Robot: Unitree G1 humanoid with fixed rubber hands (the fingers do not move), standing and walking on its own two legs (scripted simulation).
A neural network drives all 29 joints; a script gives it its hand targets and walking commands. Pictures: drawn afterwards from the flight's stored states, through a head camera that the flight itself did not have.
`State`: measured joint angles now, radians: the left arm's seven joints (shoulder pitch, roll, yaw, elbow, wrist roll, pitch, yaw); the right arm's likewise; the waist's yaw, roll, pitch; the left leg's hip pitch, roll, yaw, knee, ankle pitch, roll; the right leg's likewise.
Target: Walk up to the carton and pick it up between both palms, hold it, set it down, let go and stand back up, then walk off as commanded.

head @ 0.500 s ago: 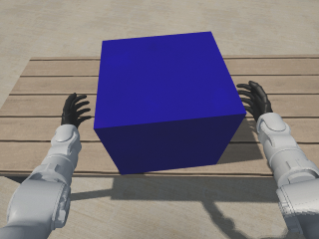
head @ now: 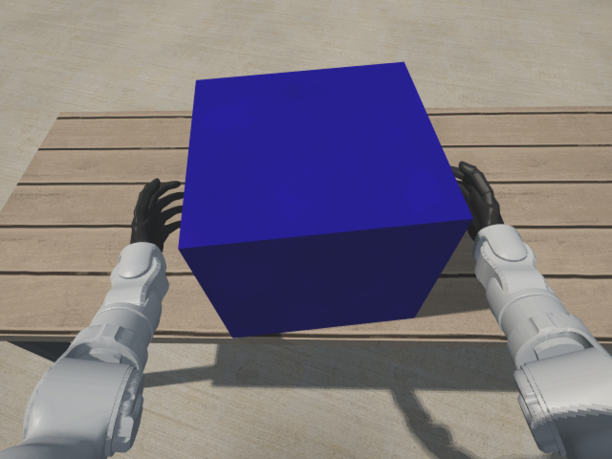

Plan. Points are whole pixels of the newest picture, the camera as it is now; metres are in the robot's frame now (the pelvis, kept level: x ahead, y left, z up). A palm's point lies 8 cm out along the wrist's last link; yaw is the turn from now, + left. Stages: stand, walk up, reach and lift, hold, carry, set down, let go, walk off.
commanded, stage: reach and lift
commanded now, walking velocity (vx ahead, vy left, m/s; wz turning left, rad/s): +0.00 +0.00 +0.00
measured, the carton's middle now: (313, 208) +0.49 +0.03 +0.00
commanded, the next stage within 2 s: none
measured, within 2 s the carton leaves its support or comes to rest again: leaves its support in 1.60 s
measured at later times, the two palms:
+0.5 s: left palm (175, 237) +0.41 +0.22 +0.03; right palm (462, 224) +0.45 -0.18 +0.04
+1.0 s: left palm (175, 239) +0.41 +0.22 +0.03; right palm (463, 223) +0.44 -0.18 +0.04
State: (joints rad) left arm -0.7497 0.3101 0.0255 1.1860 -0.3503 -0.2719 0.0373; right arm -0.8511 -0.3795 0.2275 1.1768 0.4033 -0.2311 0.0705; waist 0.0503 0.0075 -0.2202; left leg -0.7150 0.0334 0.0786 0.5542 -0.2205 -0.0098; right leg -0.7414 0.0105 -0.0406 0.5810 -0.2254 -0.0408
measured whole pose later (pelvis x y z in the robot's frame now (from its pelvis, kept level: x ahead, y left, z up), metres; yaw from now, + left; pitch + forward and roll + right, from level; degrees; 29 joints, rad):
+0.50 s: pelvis +0.00 +0.00 +0.00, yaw +0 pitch +23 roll +1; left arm -0.79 0.23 0.03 1.23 -0.34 -0.30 0.08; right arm -0.85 -0.32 0.22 1.18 0.40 -0.24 0.03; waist 0.05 0.01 -0.21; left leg -0.73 0.03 0.08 0.55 -0.22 -0.01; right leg -0.75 0.01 -0.04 0.58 -0.23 -0.04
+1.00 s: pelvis +0.00 +0.00 +0.00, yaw +0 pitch +23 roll +1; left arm -0.78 0.22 0.03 1.23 -0.32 -0.31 0.11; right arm -0.85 -0.31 0.21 1.18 0.40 -0.24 0.00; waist 0.05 0.01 -0.22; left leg -0.73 0.03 0.08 0.55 -0.22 -0.01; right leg -0.75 0.01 -0.04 0.58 -0.23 -0.04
